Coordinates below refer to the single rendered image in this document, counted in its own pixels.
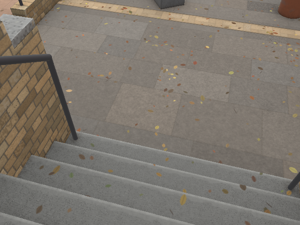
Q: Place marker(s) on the stairs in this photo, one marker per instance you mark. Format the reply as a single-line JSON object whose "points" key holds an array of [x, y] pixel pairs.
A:
{"points": [[101, 181]]}

